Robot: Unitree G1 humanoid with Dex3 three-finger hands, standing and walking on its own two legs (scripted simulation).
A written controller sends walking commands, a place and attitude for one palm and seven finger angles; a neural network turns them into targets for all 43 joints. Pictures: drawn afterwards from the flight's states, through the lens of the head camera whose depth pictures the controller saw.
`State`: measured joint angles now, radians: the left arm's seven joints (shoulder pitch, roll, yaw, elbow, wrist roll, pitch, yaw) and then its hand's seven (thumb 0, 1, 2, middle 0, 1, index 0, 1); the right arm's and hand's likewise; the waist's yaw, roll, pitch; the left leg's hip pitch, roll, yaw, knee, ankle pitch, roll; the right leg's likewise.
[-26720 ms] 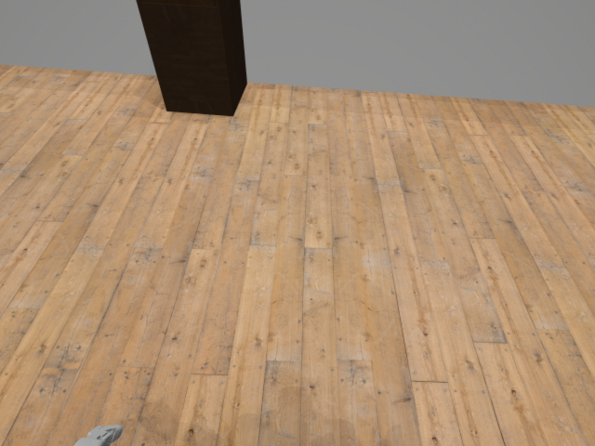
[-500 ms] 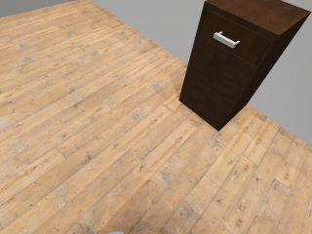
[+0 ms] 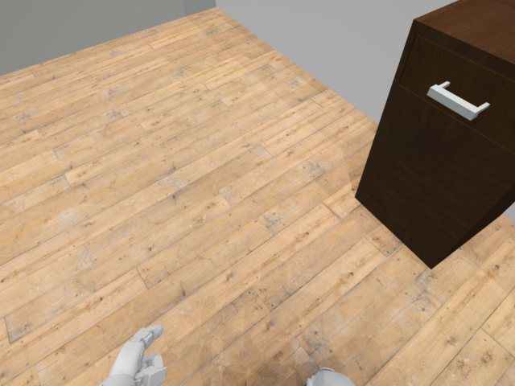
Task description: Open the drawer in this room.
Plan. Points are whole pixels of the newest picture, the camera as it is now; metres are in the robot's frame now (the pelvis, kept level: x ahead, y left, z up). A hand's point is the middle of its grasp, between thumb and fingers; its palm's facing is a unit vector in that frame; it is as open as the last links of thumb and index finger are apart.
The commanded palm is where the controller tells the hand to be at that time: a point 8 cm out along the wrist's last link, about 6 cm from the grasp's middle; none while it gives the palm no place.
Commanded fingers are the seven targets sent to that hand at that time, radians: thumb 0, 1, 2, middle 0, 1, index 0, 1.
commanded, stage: walk to a spot facing it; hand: left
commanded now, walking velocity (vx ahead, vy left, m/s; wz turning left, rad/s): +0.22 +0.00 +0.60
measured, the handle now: (458, 98) +0.76 -0.51 -0.05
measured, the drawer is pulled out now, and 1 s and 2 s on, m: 0.00 0.00 0.00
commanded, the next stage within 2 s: turn to face it in 0.28 s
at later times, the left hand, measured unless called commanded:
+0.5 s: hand out of the picture +0.09 +0.23 -0.18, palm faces +0.31 -0.93 -0.20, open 7.4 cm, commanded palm none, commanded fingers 0.00 0.90 0.90 -0.20 -0.30 -0.20 -0.30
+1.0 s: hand (156, 324) +0.25 +0.21 -0.15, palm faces +0.01 -0.97 -0.26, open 7.4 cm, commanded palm none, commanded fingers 0.00 0.90 0.90 -0.20 -0.30 -0.20 -0.30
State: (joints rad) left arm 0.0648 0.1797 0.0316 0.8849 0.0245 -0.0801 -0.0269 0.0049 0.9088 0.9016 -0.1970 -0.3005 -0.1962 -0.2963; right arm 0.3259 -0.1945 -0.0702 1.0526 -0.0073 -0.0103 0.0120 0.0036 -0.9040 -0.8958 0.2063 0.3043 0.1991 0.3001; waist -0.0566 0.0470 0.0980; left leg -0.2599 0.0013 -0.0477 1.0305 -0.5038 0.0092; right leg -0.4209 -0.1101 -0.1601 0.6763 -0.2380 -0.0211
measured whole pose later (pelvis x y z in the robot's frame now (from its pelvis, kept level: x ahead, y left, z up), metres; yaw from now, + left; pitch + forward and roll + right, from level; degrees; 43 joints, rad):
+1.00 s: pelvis +0.17 +0.01 +0.00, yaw -2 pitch -1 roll +1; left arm 0.21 0.19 0.07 0.93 0.03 0.04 -0.01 0.01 0.91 0.90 -0.20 -0.30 -0.19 -0.30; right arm 0.20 -0.24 -0.09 0.99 -0.02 0.04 -0.01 0.00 -0.91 -0.90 0.20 0.30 0.20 0.30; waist 0.00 0.04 0.08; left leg -0.32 0.18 0.32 0.73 -0.40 -0.01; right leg -0.30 -0.04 -0.09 0.64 -0.32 0.00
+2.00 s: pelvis +0.16 +0.01 +0.01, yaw -36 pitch +0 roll +0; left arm 0.11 0.21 0.05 0.88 0.01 0.02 -0.01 0.01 0.91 0.90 -0.20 -0.30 -0.20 -0.30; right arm 0.23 -0.27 -0.08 0.96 -0.01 0.07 -0.02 0.00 -0.91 -0.90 0.20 0.30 0.20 0.30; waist -0.03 0.06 0.12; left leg -0.41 0.13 0.10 1.09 -0.52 -0.07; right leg -0.31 0.00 -0.06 0.63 -0.32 -0.04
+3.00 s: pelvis +0.20 -0.02 +0.02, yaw -56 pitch -1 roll +0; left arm 0.21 0.14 0.05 1.02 0.01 -0.04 0.01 -0.01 0.94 0.90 -0.20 -0.30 -0.20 -0.30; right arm 0.39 -0.20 -0.06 1.14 -0.02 0.04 0.01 0.01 -0.91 -0.90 0.20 0.30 0.20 0.30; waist -0.04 0.04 -0.01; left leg -0.37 0.09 0.11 0.93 -0.44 -0.01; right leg -0.14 -0.01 -0.11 0.46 -0.32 -0.03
